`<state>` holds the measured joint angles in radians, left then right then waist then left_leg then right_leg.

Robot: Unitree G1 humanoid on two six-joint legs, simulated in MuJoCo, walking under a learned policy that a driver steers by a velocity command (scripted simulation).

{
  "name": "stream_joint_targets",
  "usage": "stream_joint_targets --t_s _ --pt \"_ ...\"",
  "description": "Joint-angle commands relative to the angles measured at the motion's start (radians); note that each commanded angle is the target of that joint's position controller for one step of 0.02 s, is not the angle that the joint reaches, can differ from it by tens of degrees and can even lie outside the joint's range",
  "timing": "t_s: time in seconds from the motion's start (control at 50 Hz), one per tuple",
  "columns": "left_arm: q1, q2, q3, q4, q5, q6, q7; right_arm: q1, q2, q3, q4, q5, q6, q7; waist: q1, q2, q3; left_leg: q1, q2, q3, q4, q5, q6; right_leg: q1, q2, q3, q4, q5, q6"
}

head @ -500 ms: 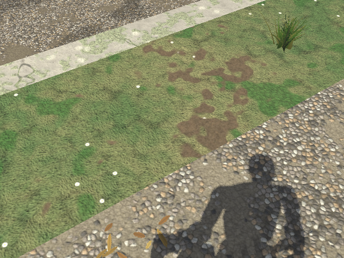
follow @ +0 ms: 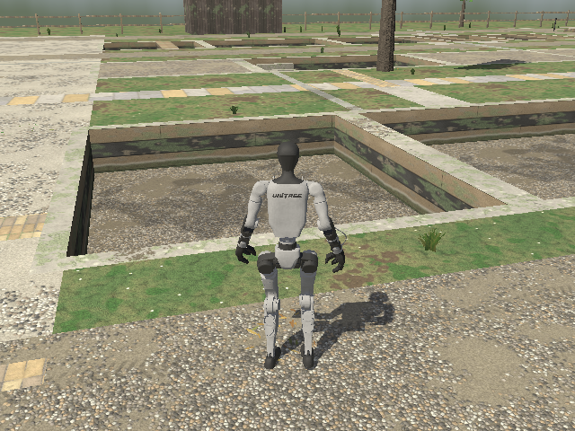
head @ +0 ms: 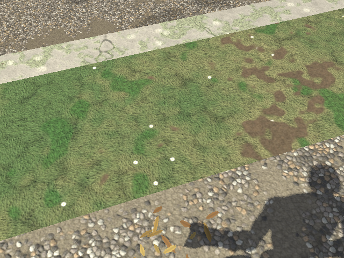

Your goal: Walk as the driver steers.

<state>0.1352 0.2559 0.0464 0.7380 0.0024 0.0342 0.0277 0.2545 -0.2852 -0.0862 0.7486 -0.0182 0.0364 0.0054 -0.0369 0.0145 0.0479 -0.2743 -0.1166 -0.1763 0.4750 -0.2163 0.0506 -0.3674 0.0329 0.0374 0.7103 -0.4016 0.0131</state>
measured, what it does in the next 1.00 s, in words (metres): steps on the spot, turning left: right foot, then left foot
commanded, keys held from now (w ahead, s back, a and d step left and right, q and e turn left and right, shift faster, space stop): q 0.62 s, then no key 0.16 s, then e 0.22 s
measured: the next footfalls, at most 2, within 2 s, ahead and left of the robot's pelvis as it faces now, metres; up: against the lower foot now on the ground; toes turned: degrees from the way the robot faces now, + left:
right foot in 0.06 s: +0.05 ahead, -0.11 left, +0.00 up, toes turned +5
left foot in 0.50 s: -0.01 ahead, +0.10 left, +0.00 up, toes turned +19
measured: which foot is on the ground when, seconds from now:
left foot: down 0.00-0.04, up 0.06-0.48, down 0.50-0.98, up 1.00-1.00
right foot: up 0.00-0.04, down 0.06-0.50, up 0.52-0.96, down 0.98-1.00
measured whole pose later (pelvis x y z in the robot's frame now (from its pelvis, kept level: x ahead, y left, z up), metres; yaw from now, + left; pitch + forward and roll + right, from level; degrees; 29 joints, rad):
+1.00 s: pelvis +0.00 +0.01 +0.00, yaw +23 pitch -1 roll +1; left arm 0.25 0.26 0.03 0.77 0.01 0.04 0.00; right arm 0.20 -0.24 0.00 0.76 -0.02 0.02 -0.02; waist 0.02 0.01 0.04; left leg -0.22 -0.09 -0.03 0.51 -0.28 0.06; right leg -0.23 0.01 0.01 0.51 -0.24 -0.02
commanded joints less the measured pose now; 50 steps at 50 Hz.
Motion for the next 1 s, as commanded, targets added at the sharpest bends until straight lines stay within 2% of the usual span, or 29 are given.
stream_joint_targets --t_s 0.02,0.04,0.06,0.08,0.1,0.12,0.14,0.16,0.2,0.28,0.36,0.42,0.46,0.48,0.5,0.52,0.54,0.56,0.58,0.6,0.64,0.68,0.78,0.86,0.9,0.94,0.96,0.98,1.0 --pt "0.096 0.079 0.016 -0.062 -0.003 -0.025 0.012 -0.064 -0.160 -0.042 -0.078 0.011 -0.004 0.002 0.072 0.109 -0.108 0.060 0.215 -0.289 -0.022 0.385 0.107 0.146 0.023 -0.014 -0.260 0.113 -0.018" --pt "0.131 0.109 0.023 -0.058 0.008 -0.034 0.022 -0.078 -0.132 -0.035 -0.089 0.019 -0.005 -0.001 0.084 0.065 -0.111 -0.034 0.163 -0.260 0.028 0.220 0.050 0.267 -0.047 0.037 -0.384 0.185 -0.030" --pt "0.133 0.192 0.035 -0.073 0.024 -0.036 0.030 -0.015 -0.043 -0.015 -0.098 0.018 -0.008 -0.003 0.046 -0.165 -0.129 -0.167 0.042 -0.098 0.239 -0.151 -0.010 0.375 -0.312 0.277 -0.474 0.168 -0.084" --pt "0.078 0.268 0.049 -0.096 0.023 -0.027 0.023 0.013 -0.086 -0.026 -0.104 -0.001 -0.005 -0.011 0.030 -0.272 -0.094 -0.297 -0.068 0.070 0.398 -0.414 -0.035 0.289 -0.465 0.462 -0.474 0.337 -0.216" --pt "0.087 0.218 0.043 -0.103 0.023 -0.025 0.014 -0.004 -0.140 -0.037 -0.097 -0.023 -0.001 -0.007 0.036 -0.191 -0.078 -0.282 0.013 0.057 0.562 -0.390 -0.041 0.235 -0.464 0.430 -0.462 0.381 -0.271" --pt "0.036 0.148 0.023 -0.111 0.015 -0.028 0.008 -0.010 -0.148 -0.044 -0.076 -0.018 0.003 0.004 0.014 -0.118 -0.040 -0.267 0.032 0.046 0.623 -0.317 -0.047 0.191 -0.388 0.313 -0.452 0.387 -0.249" --pt "-0.014 0.122 0.015 -0.124 0.018 -0.027 0.005 0.013 -0.139 -0.045 -0.059 -0.009 0.010 0.015 -0.009 -0.110 -0.024 -0.252 0.036 0.064 0.663 -0.256 -0.058 0.173 -0.314 0.200 -0.442 0.413 -0.212" --pt "-0.028 0.121 0.015 -0.128 0.019 -0.030 0.011 0.026 -0.133 -0.043 -0.054 -0.006 0.016 0.027 -0.016 -0.148 -0.036 -0.260 0.040 0.084 0.697 -0.213 -0.070 0.199 -0.273 0.132 -0.429 0.469 -0.195" --pt "0.007 0.121 0.017 -0.126 0.022 -0.033 0.014 0.019 -0.120 -0.036 -0.053 0.003 0.023 0.041 0.008 -0.156 -0.059 -0.272 0.042 0.112 0.705 -0.188 -0.096 0.249 -0.248 0.057 -0.405 0.577 -0.196" --pt "0.099 0.142 0.031 -0.103 0.021 -0.035 0.013 -0.067 -0.098 -0.021 -0.091 0.005 0.036 0.047 0.061 -0.158 -0.067 -0.310 0.071 0.137 0.589 -0.194 -0.116 0.356 -0.298 0.035 -0.386 0.603 -0.225" --pt "0.097 0.166 0.041 -0.100 0.026 -0.035 -0.001 -0.108 -0.073 -0.002 -0.122 0.008 0.041 0.056 0.070 -0.178 -0.071 -0.196 0.104 0.184 0.401 -0.223 -0.097 0.319 -0.321 -0.020 -0.366 0.588 -0.222" --pt "0.094 0.193 0.050 -0.096 0.028 -0.031 -0.014 -0.111 -0.078 0.002 -0.140 0.017 0.036 0.056 0.071 -0.202 -0.083 -0.087 0.095 0.236 0.275 -0.239 -0.068 0.277 -0.331 -0.052 -0.325 0.613 -0.208" --pt "0.089 0.207 0.054 -0.093 0.018 -0.026 -0.020 -0.093 -0.078 0.002 -0.146 0.015 0.028 0.053 0.054 -0.194 -0.091 -0.020 0.085 0.256 0.147 -0.187 -0.044 0.260 -0.336 -0.070 -0.270 0.600 -0.181" --pt "0.078 0.207 0.055 -0.091 0.007 -0.021 -0.021 -0.061 -0.075 0.003 -0.138 0.006 0.019 0.047 0.024 -0.164 -0.097 0.061 0.073 0.262 0.016 -0.086 -0.029 0.217 -0.323 -0.106 -0.207 0.546 -0.142" --pt "0.110 0.194 0.053 -0.080 0.006 -0.017 -0.023 -0.026 -0.100 -0.002 -0.126 -0.010 0.005 0.034 0.008 -0.078 -0.110 0.168 0.089 0.188 -0.114 0.021 -0.015 0.134 -0.294 -0.151 -0.102 0.426 -0.081" --pt "0.146 0.125 0.036 -0.106 0.020 -0.007 -0.028 0.002 -0.208 -0.021 -0.136 -0.022 -0.012 0.021 0.023 0.198 -0.121 0.302 0.353 -0.173 -0.201 0.195 0.038 -0.094 -0.188 -0.233 0.169 0.000 -0.007" --pt "0.060 0.106 0.022 -0.168 0.026 0.011 -0.014 0.047 -0.306 -0.051 -0.141 0.005 -0.013 0.021 -0.017 0.268 -0.091 0.223 0.518 -0.379 -0.167 0.474 0.211 -0.242 -0.044 -0.134 0.314 -0.268 0.020" --pt "0.034 0.142 0.030 -0.158 0.024 0.023 -0.011 0.081 -0.253 -0.043 -0.128 0.017 -0.012 0.022 -0.037 0.144 -0.092 0.237 0.478 -0.297 -0.144 0.519 0.252 -0.246 -0.075 -0.047 0.409 -0.234 0.022" --pt "0.038 0.137 0.031 -0.144 0.010 0.022 -0.016 0.025 -0.202 -0.024 -0.126 0.018 -0.010 0.016 -0.002 0.119 -0.048 0.200 0.413 -0.211 -0.143 0.483 0.231 -0.248 -0.085 -0.024 0.424 -0.150 0.018" --pt "0.052 0.143 0.033 -0.127 0.006 0.014 -0.019 -0.042 -0.173 -0.013 -0.133 0.013 -0.006 0.010 0.032 0.101 -0.027 0.176 0.339 -0.146 -0.153 0.424 0.183 -0.235 -0.098 -0.009 0.383 -0.065 0.017" --pt "0.101 0.165 0.041 -0.094 0.026 0.011 -0.026 -0.083 -0.146 -0.002 -0.140 0.016 -0.008 -0.002 0.051 0.123 -0.074 0.200 0.278 -0.089 -0.143 0.497 0.156 -0.197 -0.081 -0.029 0.393 0.016 0.026" --pt "0.120 0.152 0.037 -0.076 0.020 0.017 -0.032 -0.062 -0.140 0.003 -0.129 0.015 -0.016 -0.001 0.050 0.090 -0.113 0.210 0.275 -0.072 -0.141 0.521 0.154 -0.167 -0.071 -0.034 0.386 0.039 0.032" --pt "0.075 0.126 0.028 -0.074 0.015 0.033 -0.031 -0.014 -0.133 0.011 -0.098 0.004 -0.021 -0.002 0.017 0.110 -0.075 0.201 0.287 -0.113 -0.179 0.330 0.167 -0.148 -0.066 -0.030 0.229 0.033 0.027" --pt "0.079 0.080 0.007 -0.043 0.011 0.029 -0.032 -0.040 -0.075 0.045 -0.073 -0.014 -0.030 -0.010 0.016 0.109 -0.065 0.104 0.280 -0.068 -0.192 0.202 0.149 0.043 -0.058 -0.039 0.008 0.021 -0.001" --pt "0.082 0.088 0.006 -0.035 0.005 0.025 -0.030 -0.041 -0.097 0.045 -0.054 -0.018 -0.032 -0.015 0.018 0.110 -0.048 0.066 0.288 -0.072 -0.172 0.182 0.143 0.112 -0.033 -0.048 -0.074 0.024 -0.018" --pt "0.110 0.094 0.005 -0.029 0.005 0.010 -0.027 -0.065 -0.130 0.037 -0.045 -0.003 -0.028 -0.024 0.059 0.071 -0.042 0.044 0.282 -0.058 -0.106 0.207 0.117 0.188 -0.016 -0.060 -0.241 0.138 -0.038" --pt "0.108 0.108 0.004 -0.032 0.012 -0.003 -0.025 -0.051 -0.129 0.036 -0.040 0.000 -0.030 -0.031 0.062 0.037 -0.049 0.027 0.268 -0.051 -0.075 0.198 0.084 0.233 -0.044 -0.005 -0.314 0.227 -0.047" --pt "0.126 0.154 0.009 -0.037 0.023 -0.019 -0.021 -0.046 -0.114 0.038 -0.054 -0.003 -0.032 -0.034 0.051 -0.035 -0.070 0.005 0.220 -0.013 0.010 0.155 0.047 0.262 -0.145 0.129 -0.344 0.342 -0.067" --pt "0.099 0.247 0.033 -0.041 0.008 -0.025 -0.025 -0.023 -0.088 0.040 -0.067 0.002 -0.029 -0.034 0.001 -0.165 -0.046 -0.057 0.073 0.108 0.083 -0.031 0.005 0.230 -0.257 0.299 -0.349 0.513 -0.148"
